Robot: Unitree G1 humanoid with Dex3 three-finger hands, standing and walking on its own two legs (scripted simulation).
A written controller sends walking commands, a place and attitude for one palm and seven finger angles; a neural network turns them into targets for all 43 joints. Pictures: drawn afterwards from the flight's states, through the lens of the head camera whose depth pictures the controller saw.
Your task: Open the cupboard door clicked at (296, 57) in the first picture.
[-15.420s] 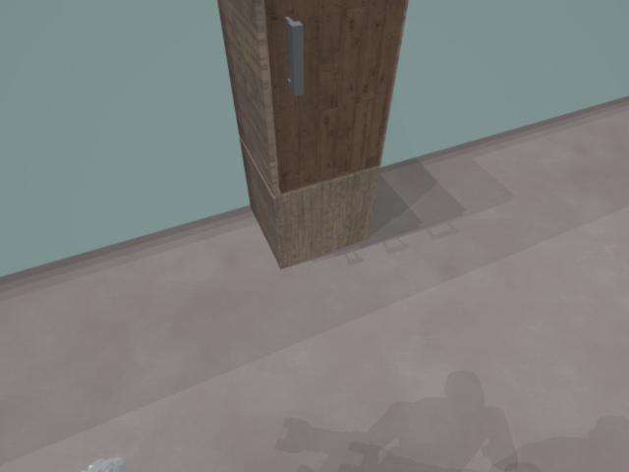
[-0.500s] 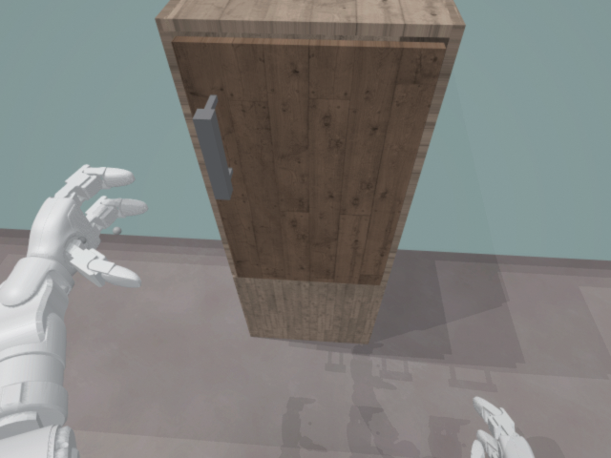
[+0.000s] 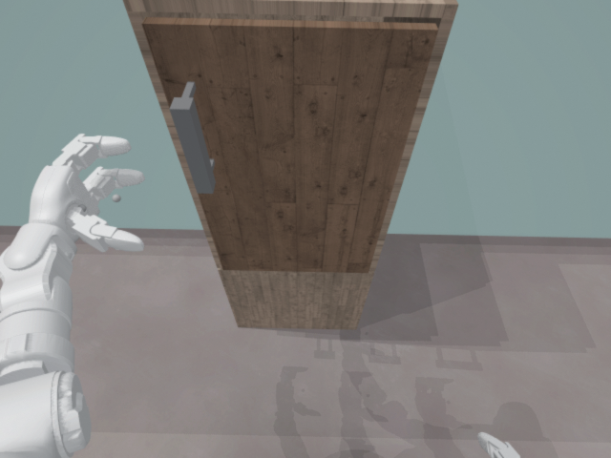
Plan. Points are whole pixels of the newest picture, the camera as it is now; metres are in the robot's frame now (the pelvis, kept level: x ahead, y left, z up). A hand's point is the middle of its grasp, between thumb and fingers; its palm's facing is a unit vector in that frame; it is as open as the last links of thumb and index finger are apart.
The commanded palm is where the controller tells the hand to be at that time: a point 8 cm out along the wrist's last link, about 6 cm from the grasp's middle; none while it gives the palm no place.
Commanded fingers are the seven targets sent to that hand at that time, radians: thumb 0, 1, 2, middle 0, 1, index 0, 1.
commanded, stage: move the hooked fingers beside the handle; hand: left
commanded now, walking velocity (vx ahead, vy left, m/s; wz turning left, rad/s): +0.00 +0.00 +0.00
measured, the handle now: (198, 140) +0.54 +0.17 +0.10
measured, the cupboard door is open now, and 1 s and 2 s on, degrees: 0 0 0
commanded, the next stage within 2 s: slide the fingers in behind the handle in 1.52 s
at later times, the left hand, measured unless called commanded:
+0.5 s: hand (139, 162) +0.47 +0.24 +0.12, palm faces -0.02 -1.00 -0.01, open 14.0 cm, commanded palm +0.45 +0.29 +0.11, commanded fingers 0.00 -0.50 0.30 -0.30 -1.20 -0.30 -1.20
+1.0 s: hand (150, 151) +0.51 +0.23 +0.11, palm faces -0.03 -1.00 +0.00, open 13.9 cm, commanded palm +0.48 +0.28 +0.11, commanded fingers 0.00 -0.50 0.30 -0.30 -1.20 -0.30 -1.20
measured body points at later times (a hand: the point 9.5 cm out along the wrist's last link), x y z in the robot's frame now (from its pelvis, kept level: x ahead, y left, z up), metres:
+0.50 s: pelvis +0.00 +0.01 -0.01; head +0.08 +0.02 +0.43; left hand +0.47 +0.29 +0.12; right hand +0.02 -0.27 -0.12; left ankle -0.02 +0.10 -0.73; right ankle +0.02 -0.10 -0.73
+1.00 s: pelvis +0.02 +0.01 -0.01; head +0.11 +0.02 +0.43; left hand +0.50 +0.29 +0.11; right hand +0.00 -0.25 -0.12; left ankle -0.02 +0.10 -0.73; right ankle +0.02 -0.10 -0.73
